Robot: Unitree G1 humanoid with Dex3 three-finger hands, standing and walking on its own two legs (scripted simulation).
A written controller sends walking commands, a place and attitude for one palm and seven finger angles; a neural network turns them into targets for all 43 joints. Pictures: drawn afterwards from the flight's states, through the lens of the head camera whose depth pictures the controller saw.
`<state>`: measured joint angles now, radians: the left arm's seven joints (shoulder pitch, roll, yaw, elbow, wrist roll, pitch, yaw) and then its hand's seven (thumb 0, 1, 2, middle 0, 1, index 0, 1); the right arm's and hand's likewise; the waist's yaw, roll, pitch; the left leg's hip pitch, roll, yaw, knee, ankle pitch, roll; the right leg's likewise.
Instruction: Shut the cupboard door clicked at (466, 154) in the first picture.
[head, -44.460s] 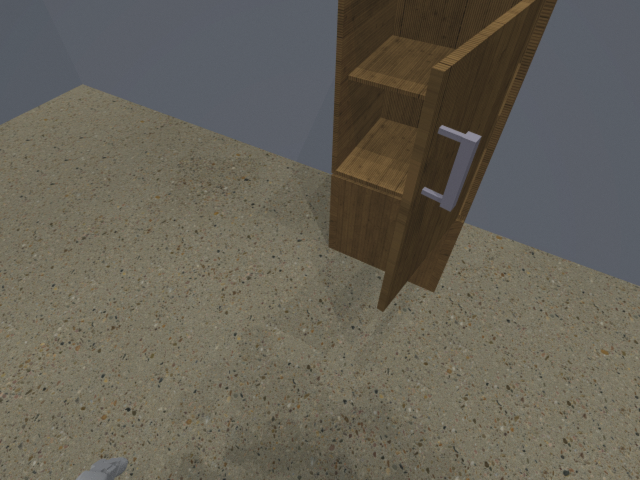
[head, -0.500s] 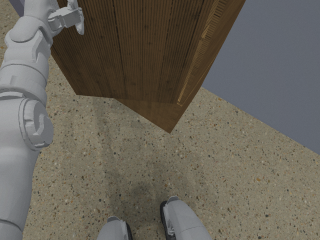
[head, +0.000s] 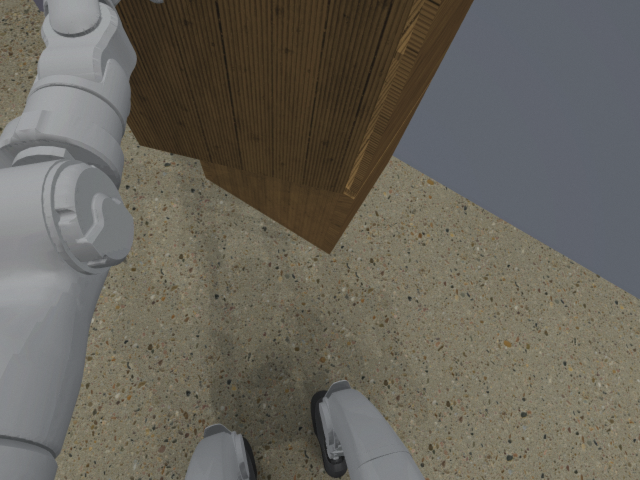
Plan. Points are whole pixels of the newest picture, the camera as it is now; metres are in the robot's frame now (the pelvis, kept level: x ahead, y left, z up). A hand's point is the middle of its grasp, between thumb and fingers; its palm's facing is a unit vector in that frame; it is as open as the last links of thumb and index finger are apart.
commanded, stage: pull the fist back off the door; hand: left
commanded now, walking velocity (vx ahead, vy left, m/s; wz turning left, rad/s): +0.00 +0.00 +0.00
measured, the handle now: out of the picture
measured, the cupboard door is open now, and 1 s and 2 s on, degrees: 20 19 19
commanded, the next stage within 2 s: draw the hand back to the body in 0.72 s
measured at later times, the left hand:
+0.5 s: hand (159, 18) +0.56 +0.04 +0.15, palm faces +0.08 -1.00 -0.01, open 3.1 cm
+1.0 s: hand (158, 46) +0.52 +0.04 +0.16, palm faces +0.08 -1.00 -0.02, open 3.1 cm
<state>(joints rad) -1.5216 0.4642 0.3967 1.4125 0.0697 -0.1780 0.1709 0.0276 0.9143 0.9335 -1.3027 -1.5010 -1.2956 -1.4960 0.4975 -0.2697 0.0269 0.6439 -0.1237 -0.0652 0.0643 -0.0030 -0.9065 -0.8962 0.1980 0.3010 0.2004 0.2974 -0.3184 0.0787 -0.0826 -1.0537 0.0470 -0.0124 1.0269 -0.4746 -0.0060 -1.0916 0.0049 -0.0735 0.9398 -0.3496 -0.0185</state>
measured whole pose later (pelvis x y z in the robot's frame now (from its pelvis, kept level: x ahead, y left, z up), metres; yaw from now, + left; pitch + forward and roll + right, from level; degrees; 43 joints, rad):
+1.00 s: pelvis +0.01 +0.00 +0.04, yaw -1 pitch +16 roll +1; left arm -0.97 0.14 0.26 1.14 0.02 -0.36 0.24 0.02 0.90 0.90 -1.30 -1.50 -1.30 -1.50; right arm 0.43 -0.23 -0.02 0.65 -0.06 0.00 0.05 0.00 -0.91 -0.90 0.20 0.30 0.20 0.30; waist -0.15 0.05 -0.10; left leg -0.65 0.03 0.06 0.79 -0.41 0.00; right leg -0.75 0.00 -0.01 0.79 -0.31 -0.01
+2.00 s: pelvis +0.02 +0.00 +0.08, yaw +2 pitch -5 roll +0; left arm 0.40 0.33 0.30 -0.29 -0.05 -0.08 0.10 0.02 0.89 0.90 -0.50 -0.62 -0.50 -0.61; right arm 0.22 -0.22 0.03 0.64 0.01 -0.05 -0.08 0.01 -0.90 -0.90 0.20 0.30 0.20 0.30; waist 0.06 0.09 0.01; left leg -0.05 0.01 0.01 0.40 -0.28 0.00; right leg -0.12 -0.02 -0.06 0.41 -0.21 0.00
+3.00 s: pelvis -0.03 +0.02 +0.06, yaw +2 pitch +0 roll +0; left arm 0.54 0.44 0.44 -0.45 -0.05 -0.17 0.15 0.01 0.89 0.90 -0.22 -0.30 -0.21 -0.30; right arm 0.20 -0.23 -0.01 0.56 0.01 -0.02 -0.10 0.01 -0.90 -0.90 0.20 0.30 0.20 0.30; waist 0.01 0.01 0.00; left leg -0.32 -0.02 0.02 0.59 -0.29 0.03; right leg -0.37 -0.05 -0.04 0.56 -0.19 0.02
